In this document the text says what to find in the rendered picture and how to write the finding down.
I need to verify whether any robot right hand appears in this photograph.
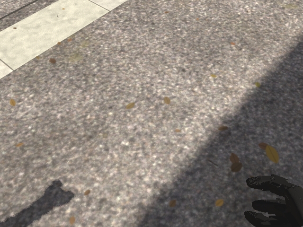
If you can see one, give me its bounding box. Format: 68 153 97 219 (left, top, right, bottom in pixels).
244 174 303 227

